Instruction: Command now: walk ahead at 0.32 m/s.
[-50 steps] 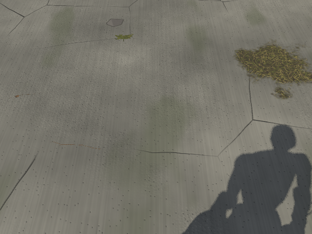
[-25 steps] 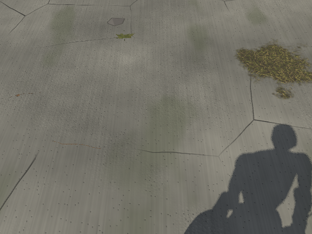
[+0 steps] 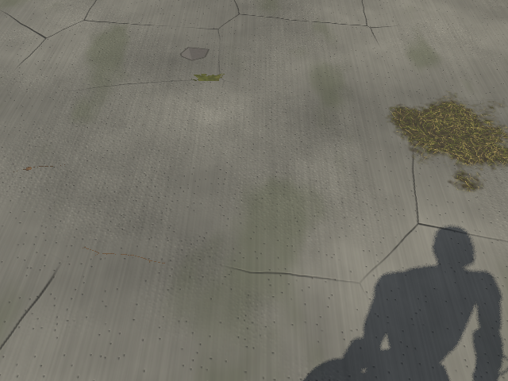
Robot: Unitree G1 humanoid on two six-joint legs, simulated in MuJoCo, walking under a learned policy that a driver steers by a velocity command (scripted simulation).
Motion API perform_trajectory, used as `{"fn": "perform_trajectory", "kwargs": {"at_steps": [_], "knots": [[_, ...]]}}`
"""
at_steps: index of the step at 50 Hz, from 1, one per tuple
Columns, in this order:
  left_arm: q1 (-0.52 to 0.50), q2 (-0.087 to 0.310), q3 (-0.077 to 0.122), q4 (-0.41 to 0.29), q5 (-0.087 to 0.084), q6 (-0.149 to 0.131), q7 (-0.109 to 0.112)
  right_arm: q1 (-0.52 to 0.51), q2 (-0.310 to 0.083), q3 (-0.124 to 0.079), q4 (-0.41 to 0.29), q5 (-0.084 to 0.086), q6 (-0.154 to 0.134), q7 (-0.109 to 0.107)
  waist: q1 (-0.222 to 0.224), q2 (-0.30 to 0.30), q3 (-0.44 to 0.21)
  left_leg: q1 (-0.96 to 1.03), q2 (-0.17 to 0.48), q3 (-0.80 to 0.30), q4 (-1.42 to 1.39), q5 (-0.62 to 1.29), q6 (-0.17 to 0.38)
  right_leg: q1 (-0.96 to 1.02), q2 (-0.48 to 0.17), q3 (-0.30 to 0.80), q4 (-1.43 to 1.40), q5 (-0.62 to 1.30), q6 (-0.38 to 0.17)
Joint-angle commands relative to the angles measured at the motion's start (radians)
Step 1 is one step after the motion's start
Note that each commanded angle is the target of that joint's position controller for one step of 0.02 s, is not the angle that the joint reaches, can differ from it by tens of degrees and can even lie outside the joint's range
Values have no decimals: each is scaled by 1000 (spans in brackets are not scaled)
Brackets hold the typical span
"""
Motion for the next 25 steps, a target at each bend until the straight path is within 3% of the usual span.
{"fn": "perform_trajectory", "kwargs": {"at_steps": [1, 2, 3, 4, 5, 7, 8, 10, 13, 17, 20, 22, 23, 24, 25], "knots": [[-120, 84, 5, -95, 2, -28, -8, 322, -169, -61, 53, -2, -25, 6, -176, 175, 88, 389, 159, -306, -272, -17, 80, -458, 13, -18, 253, 179, -63], [-113, 19, -10, -131, -2, -50, -6, 435, -248, -71, 59, -9, -35, 18, -184, 377, 8, 497, 374, -765, -454, -111, 215, -635, 105, -18, 561, -67, -40], [-124, 57, -1, -137, -20, -66, -12, 330, -169, -41, 39, -24, -49, 18, -118, 229, 63, 426, 415, -806, -462, -154, 224, -708, 38, 86, 739, -58, -65], [-144, 72, 2, -142, -25, -75, -23, 226, -124, -27, 2, -21, -55, 19, -83, 152, 124, 361, 380, -660, -453, -115, 192, -739, -12, 93, 783, 42, -92], [-151, 78, 7, -137, -15, -80, -26, 158, -109, -18, -22, -23, -54, 24, -58, 104, 126, 324, 327, -525, -465, -46, 157, -723, -53, 76, 748, 138, -105], [-178, 120, 33, -138, 0, -77, -31, 148, -67, 0, -29, -28, -40, 27, -42, 101, 124, 295, 237, -321, -479, 170, 103, -667, -92, 34, 645, 237, -97], [-180, 107, 35, -137, 0, -70, -37, 181, -63, 4, -22, -30, -33, 22, -43, 119, 114, 296, 215, -266, -478, 256, 96, -651, -94, 12, 617, 257, -86], [-230, 71, 29, -154, 3, -55, -44, 229, -89, 4, -14, -32, -25, 8, -48, 105, 118, 297, 209, -214, -484, 364, 109, -679, -97, -19, 556, 286, -55], [-402, 45, 13, -226, 8, -53, -46, 222, -132, 0, -36, -38, -15, -9, -70, 90, 156, 250, 212, -176, -516, 386, 123, -695, -89, -37, 337, 371, -21], [-540, 62, 3, -276, 1, -59, -62, 259, -163, -10, -43, -26, -14, -16, -95, 115, 177, 229, 219, -130, -540, 365, 120, -597, -44, -74, 128, 468, -23], [-580, 85, 4, -304, -1, -66, -78, 262, -167, -18, -41, -15, -10, -18, -72, 116, 181, 321, 258, -111, -499, 441, 103, -575, -33, -59, 48, 453, -62], [-519, 127, 23, -301, 1, -73, -82, 241, -185, -26, -50, -20, -2, -16, -18, 139, 113, 367, 268, -103, -383, 721, 81, -440, 10, -76, 30, 401, -94], [-409, 162, 43, -276, -1, -74, -77, 224, -192, -29, -56, -27, 5, -14, 48, 159, 35, 360, 252, -92, -245, 905, 68, -289, 46, -93, 38, 374, -114], [-219, 208, 68, -222, -5, -71, -68, 199, -183, -23, -69, -33, 11, -12, 142, 158, -74, 266, 202, -67, -25, 940, 38, -37, 54, -89, 35, 371, -139], [-39, 302, 91, -190, 10, -66, -53, 203, -138, -3, -105, -49, 9, -6, 185, 28, -235, 13, 126, -35, 320, 589, 4, 295, -173, 171, 40, 295, -199]]}}
Velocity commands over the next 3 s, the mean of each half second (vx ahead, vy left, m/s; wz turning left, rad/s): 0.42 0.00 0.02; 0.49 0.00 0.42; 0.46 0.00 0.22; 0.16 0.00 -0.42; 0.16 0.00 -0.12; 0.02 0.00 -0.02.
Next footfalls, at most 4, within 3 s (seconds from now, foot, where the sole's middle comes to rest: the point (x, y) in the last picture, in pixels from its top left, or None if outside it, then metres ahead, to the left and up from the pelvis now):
0.48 right None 0.42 -0.14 -0.76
1.08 left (212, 324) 0.69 0.14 -0.76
1.58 right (243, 228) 1.04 0.06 -0.76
2.04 left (175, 240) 0.98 0.28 -0.76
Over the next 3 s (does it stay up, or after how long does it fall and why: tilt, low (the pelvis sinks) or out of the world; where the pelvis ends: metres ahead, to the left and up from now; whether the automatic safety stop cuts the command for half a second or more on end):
stays up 1.02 0.14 0.00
